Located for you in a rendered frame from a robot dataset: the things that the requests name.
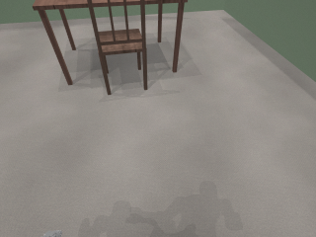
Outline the chair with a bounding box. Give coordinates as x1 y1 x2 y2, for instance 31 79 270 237
87 0 148 95

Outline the table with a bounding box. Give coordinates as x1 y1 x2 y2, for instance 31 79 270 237
32 0 188 86

